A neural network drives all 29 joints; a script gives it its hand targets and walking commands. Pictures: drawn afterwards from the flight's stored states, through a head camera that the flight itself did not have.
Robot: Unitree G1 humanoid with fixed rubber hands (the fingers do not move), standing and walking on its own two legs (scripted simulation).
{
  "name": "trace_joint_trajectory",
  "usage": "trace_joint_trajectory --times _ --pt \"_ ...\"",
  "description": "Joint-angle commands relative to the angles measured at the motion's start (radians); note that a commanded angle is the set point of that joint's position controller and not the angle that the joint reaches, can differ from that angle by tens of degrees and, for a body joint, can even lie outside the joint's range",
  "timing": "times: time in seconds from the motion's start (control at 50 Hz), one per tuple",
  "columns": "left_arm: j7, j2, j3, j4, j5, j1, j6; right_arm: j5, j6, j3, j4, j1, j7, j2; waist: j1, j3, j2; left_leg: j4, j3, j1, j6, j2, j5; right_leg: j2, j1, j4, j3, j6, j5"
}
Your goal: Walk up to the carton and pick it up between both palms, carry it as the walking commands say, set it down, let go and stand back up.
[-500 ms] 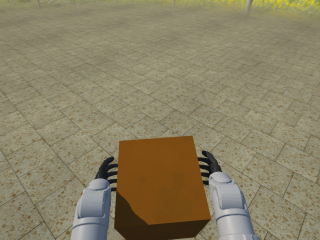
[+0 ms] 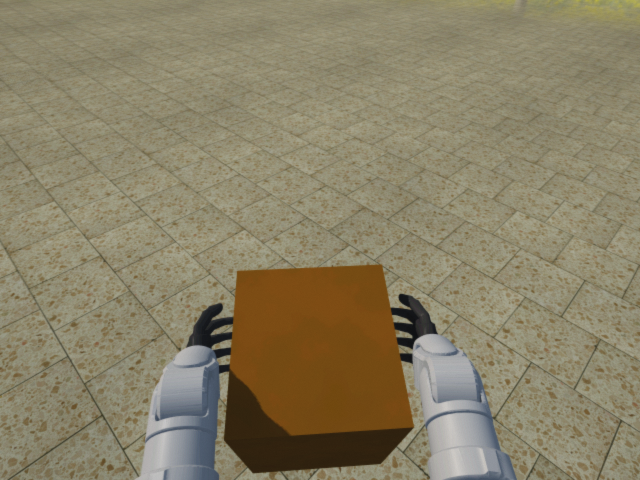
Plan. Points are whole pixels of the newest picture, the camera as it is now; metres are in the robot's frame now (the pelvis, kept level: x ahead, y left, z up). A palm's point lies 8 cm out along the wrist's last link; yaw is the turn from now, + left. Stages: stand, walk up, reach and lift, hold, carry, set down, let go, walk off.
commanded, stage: set down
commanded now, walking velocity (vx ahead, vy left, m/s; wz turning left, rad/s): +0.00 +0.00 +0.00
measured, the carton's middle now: (314, 374) +0.31 +0.03 -0.04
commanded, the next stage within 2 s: none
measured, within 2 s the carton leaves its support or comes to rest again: neither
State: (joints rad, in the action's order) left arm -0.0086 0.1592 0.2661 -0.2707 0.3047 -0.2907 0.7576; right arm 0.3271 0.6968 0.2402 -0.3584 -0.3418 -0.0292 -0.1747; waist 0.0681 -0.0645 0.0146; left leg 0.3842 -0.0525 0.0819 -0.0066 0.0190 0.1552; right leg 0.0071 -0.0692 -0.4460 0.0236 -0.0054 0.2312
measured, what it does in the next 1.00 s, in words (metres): lowers itself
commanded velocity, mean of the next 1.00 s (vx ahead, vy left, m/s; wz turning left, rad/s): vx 0.00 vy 0.00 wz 0.00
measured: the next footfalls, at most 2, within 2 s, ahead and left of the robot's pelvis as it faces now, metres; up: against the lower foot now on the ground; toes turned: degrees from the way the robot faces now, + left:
none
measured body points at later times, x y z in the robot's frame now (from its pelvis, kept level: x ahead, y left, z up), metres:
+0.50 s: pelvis -0.01 +0.00 -0.02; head +0.06 +0.01 +0.43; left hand +0.31 +0.18 -0.05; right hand +0.34 -0.11 -0.05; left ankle +0.05 +0.13 -0.74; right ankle +0.02 -0.12 -0.74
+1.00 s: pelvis -0.04 +0.00 -0.08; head +0.14 +0.03 +0.33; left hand +0.34 +0.19 -0.14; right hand +0.37 -0.10 -0.14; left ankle +0.05 +0.13 -0.74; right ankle +0.02 -0.12 -0.74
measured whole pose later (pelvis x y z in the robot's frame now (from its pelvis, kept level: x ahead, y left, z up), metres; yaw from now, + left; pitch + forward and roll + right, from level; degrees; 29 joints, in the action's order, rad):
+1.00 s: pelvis -0.04 +0.00 -0.08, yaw +1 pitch +27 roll +0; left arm -0.03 0.18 0.48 -0.41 0.36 -0.59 0.37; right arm 0.36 0.32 0.46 -0.46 -0.61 0.01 -0.24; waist 0.06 0.07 0.05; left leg 0.94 -0.02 1.15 0.00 0.03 0.26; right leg -0.01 -1.11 -0.97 0.01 0.00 0.33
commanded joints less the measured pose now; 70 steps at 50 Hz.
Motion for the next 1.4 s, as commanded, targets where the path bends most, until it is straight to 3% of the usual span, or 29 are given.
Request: trace_joint_trajectory --times 0.0,0.24,0.52,0.66,0.84,1.08,1.38 --pt "-0.264 0.886 -0.467 0.016 -0.252 -0.583 -0.089 -0.205 -0.069 -0.398 -0.023 -0.463 -0.225 -0.973 -0.032 0.240 0.003 -0.009 0.097 -0.171 0.028 -0.090 0.011 -0.071 -0.173 0.121 0.074 -0.037 0.053" --pt "-0.259 0.853 -0.349 -0.135 -0.136 -0.606 -0.243 -0.136 -0.221 -0.306 -0.183 -0.523 -0.214 -0.971 0.004 0.359 -0.017 0.097 0.091 0.013 0.027 -0.100 -0.085 -0.093 -0.219 0.013 0.073 -0.026 -0.064" --pt "-0.249 0.849 -0.362 -0.194 -0.097 -0.621 -0.411 -0.094 -0.382 -0.315 -0.211 -0.555 -0.206 -0.917 -0.001 0.558 -0.008 0.241 0.103 0.203 0.017 -0.115 -0.213 -0.129 -0.410 -0.151 0.059 -0.019 -0.168" --pt "-0.264 0.850 -0.388 -0.192 -0.093 -0.678 -0.457 -0.091 -0.425 -0.340 -0.211 -0.615 -0.210 -0.926 0.005 0.688 -0.005 0.332 0.096 0.332 0.017 -0.120 -0.207 -0.139 -0.537 -0.248 0.051 -0.011 -0.164" --pt "-0.292 0.888 -0.404 -0.201 -0.102 -0.774 -0.447 -0.102 -0.417 -0.379 -0.198 -0.727 -0.227 -0.945 0.011 0.846 -0.013 0.448 0.077 0.458 0.010 -0.126 -0.153 -0.153 -0.725 -0.371 0.021 -0.004 -0.087" --pt "-0.329 0.897 -0.359 -0.239 -0.105 -0.906 -0.396 -0.107 -0.361 -0.346 -0.220 -0.863 -0.250 -0.974 0.017 0.936 -0.002 0.578 0.048 0.670 0.015 -0.135 -0.020 -0.165 -0.930 -0.511 -0.001 0.002 0.040" --pt "-0.330 0.872 -0.367 -0.255 -0.145 -0.996 -0.394 -0.150 -0.360 -0.373 -0.227 -0.960 -0.227 -0.973 0.033 1.110 0.021 0.762 0.030 0.874 0.011 -0.144 -0.070 -0.182 -1.110 -0.689 -0.021 0.020 -0.003"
